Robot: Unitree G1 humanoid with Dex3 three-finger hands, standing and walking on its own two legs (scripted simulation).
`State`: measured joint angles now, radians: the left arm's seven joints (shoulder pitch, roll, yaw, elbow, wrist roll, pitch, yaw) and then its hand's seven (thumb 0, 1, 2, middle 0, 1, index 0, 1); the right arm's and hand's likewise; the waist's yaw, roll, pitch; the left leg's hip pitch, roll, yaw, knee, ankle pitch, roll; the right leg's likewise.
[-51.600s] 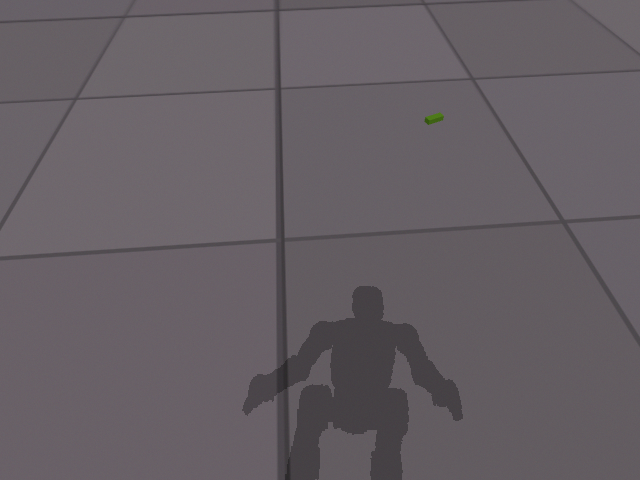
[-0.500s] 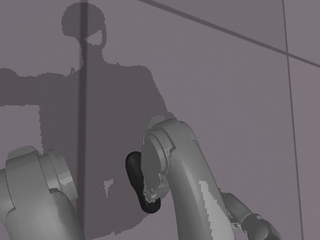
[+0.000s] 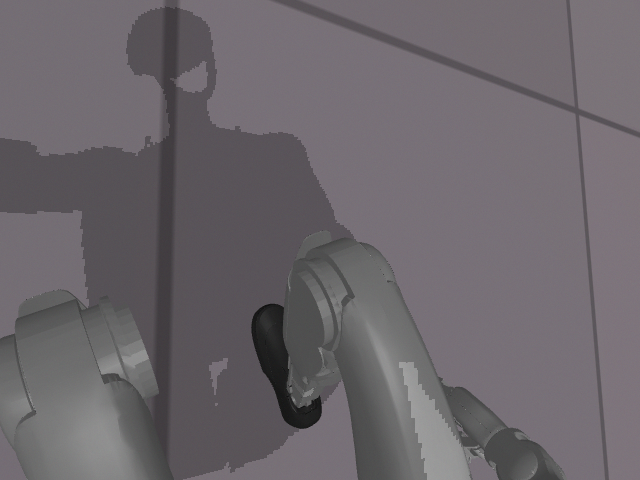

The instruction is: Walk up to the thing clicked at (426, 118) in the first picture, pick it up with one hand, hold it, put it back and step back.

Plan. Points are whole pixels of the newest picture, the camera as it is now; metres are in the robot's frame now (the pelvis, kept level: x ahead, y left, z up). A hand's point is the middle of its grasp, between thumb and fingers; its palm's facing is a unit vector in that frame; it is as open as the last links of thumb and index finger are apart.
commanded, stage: close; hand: left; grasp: from above
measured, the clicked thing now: out of the picture +0.42 +0.43 -0.29
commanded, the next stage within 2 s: settle in 0.16 s
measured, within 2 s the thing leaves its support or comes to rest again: rests again in 0.66 s
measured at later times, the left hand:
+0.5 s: hand out of the picture +0.41 +0.42 -0.23, palm faces -0.42 -0.18 -0.89, open 6.9 cm
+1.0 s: hand out of the picture +0.40 +0.43 -0.15, palm faces -0.43 -0.15 -0.89, open 5.8 cm
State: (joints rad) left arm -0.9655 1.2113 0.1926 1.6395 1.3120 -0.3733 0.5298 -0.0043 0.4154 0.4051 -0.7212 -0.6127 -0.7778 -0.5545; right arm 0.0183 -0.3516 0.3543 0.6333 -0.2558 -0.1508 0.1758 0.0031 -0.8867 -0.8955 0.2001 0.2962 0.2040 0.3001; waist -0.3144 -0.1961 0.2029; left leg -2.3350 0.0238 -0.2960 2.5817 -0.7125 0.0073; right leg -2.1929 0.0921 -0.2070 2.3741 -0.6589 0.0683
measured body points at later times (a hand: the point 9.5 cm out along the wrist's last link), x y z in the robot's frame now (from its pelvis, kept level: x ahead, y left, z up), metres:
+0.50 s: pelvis +0.00 +0.00 +0.00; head +0.26 +0.16 +0.32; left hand +0.42 +0.43 -0.18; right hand +0.10 -0.25 -0.05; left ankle +0.07 +0.12 -0.27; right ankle +0.12 -0.12 -0.27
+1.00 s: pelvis +0.00 +0.00 +0.02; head +0.24 +0.14 +0.38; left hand +0.42 +0.44 -0.10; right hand +0.13 -0.26 -0.06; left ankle +0.07 +0.12 -0.27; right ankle +0.12 -0.12 -0.27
